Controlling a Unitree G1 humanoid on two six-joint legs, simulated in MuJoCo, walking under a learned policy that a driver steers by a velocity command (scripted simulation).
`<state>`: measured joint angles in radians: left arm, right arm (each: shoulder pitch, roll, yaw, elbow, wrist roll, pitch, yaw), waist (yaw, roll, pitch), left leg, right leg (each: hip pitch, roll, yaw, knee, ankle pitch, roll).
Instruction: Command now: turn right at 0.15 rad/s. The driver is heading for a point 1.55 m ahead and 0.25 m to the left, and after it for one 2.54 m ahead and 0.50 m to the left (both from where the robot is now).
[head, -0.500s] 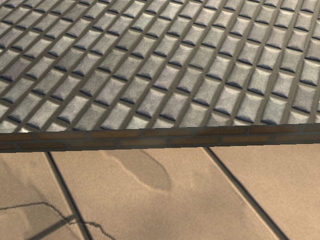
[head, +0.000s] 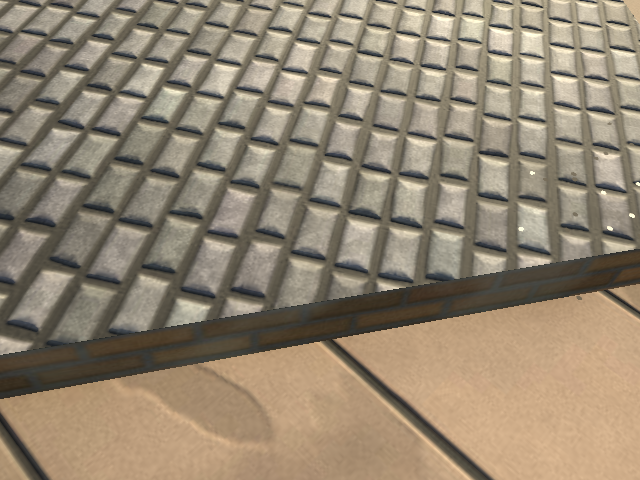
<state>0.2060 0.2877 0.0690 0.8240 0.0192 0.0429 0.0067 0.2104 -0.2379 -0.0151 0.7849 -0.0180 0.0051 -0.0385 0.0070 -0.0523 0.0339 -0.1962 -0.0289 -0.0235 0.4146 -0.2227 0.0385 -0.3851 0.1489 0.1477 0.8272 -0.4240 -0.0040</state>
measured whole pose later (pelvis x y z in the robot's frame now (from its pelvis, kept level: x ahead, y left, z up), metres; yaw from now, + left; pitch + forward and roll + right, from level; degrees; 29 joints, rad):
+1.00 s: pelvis -0.02 -0.02 +0.00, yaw +0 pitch -1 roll +0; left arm 0.26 0.18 -0.02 1.15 0.01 0.00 0.04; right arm 0.26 -0.19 0.01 1.13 -0.01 0.01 -0.03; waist -0.01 0.01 0.03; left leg -0.18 -0.02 -0.03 0.39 -0.18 0.01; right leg -0.11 0.05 0.06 0.37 -0.23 -0.03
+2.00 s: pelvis +0.22 +0.02 -0.02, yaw +1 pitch -1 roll +0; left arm 0.17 0.16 0.01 1.04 0.00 -0.06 0.03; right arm 0.34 -0.14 0.00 1.11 -0.02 -0.03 -0.03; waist -0.02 0.02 0.09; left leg -0.24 -0.03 0.00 0.99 -0.52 0.04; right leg -0.33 0.07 -0.11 0.50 -0.15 -0.11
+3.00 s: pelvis +0.48 +0.00 +0.00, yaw +0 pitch +1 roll +0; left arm 0.46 0.13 0.02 1.09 0.02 -0.10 0.01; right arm 0.10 -0.18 -0.05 0.98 -0.03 -0.05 0.02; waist 0.03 0.03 0.03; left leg -0.59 0.05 0.08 0.87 -0.18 0.05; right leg 0.04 0.06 -0.08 0.23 -0.28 -0.08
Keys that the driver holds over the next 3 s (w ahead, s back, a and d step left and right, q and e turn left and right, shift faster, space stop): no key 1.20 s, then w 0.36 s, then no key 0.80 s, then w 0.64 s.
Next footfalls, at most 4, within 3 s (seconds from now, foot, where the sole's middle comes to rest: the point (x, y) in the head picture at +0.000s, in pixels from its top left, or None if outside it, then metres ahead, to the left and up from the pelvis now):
0.20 right None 0.00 -0.12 -0.78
1.88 right None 0.34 -0.04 -0.78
2.20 left None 0.29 0.15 -0.78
2.70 right None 0.41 -0.07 -0.78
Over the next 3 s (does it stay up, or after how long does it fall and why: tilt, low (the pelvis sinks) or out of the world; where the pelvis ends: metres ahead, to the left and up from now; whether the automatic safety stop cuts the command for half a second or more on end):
stays up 0.48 0.00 0.00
